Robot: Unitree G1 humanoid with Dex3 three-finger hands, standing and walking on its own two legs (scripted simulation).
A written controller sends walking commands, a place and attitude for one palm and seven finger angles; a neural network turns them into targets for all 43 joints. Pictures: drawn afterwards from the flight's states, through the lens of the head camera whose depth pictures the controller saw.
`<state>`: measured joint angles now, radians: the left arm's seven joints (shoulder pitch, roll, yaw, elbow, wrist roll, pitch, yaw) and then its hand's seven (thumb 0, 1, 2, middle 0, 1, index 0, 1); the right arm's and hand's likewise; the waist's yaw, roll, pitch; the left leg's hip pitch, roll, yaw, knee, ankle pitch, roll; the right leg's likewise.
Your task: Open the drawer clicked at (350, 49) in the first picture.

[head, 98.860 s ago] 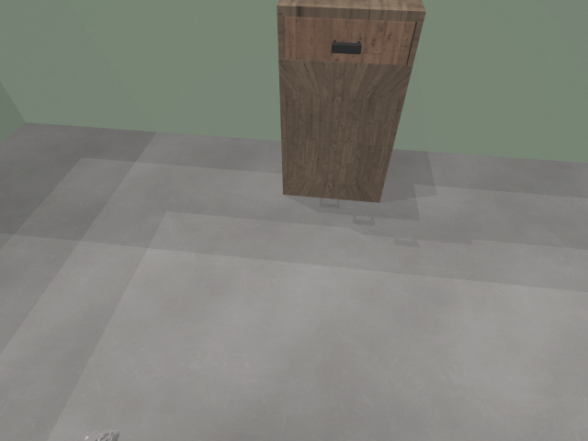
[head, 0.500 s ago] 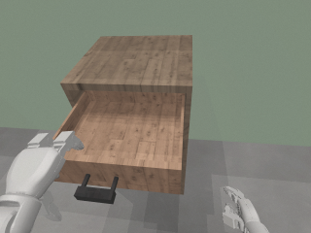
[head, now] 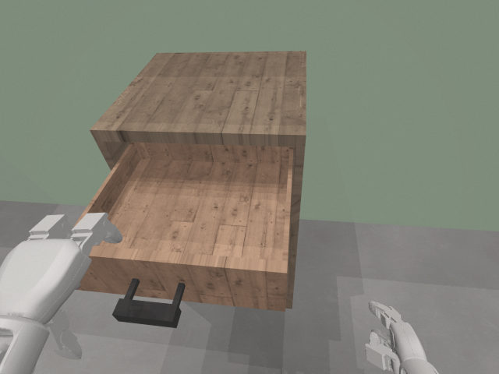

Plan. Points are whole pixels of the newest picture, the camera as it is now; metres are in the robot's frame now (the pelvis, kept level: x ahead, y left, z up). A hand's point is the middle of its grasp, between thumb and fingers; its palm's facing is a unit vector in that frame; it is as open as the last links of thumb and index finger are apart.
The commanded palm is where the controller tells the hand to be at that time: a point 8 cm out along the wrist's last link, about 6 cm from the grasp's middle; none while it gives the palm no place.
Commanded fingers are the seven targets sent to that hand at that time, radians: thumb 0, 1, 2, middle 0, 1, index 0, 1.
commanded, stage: draw the hand back to the body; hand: left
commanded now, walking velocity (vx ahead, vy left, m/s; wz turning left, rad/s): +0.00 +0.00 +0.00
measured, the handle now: (152, 299) +0.22 +0.21 +0.00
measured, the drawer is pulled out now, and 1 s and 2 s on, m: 0.30 0.30 0.30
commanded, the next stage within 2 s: step back with the hand held close in 1.02 s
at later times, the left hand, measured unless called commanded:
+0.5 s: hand (103, 257) +0.20 +0.21 +0.17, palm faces +0.36 -0.83 -0.42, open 11.5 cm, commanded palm +0.15 +0.26 +0.19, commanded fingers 0.00 0.38 0.68 -0.24 -0.64 -0.24 -0.64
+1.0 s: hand (103, 270) +0.19 +0.21 +0.16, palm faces +0.41 -0.82 -0.40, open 7.7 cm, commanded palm +0.13 +0.25 +0.19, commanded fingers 0.00 0.90 0.90 -0.20 -0.30 -0.20 -0.30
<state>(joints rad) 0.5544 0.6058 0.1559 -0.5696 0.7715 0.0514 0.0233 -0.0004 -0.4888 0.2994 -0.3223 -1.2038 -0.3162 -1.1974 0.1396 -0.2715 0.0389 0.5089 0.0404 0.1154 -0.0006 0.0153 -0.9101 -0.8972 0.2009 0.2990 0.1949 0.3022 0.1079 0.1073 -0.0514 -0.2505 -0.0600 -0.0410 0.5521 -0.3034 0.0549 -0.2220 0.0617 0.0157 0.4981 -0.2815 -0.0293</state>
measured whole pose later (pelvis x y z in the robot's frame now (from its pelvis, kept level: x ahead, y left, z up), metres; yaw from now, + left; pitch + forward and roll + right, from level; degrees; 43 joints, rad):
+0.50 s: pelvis +0.02 -0.02 +0.00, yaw +1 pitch -1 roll -1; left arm 0.57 0.35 0.29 -0.52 -0.08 -0.11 0.10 0.00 0.04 0.53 -0.27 -0.85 -0.27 -0.85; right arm 0.19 -0.21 0.02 0.62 0.03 -0.11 -0.06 0.02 -0.91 -0.90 0.20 0.30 0.20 0.30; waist 0.04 0.06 -0.02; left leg -0.16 -0.05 -0.07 0.49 -0.31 0.03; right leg -0.13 0.07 -0.01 0.45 -0.29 -0.05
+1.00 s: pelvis +0.01 -0.03 +0.00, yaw +2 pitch -2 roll +0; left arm 0.56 0.34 0.29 -0.47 -0.08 -0.10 0.10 0.01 0.82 0.87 -0.22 -0.35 -0.21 -0.34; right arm 0.17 -0.21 0.02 0.62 0.03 -0.09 -0.07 0.02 -0.91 -0.90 0.20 0.30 0.20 0.30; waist 0.05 0.07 -0.02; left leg -0.15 -0.04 -0.08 0.48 -0.29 0.01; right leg -0.12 0.08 -0.02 0.44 -0.28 -0.07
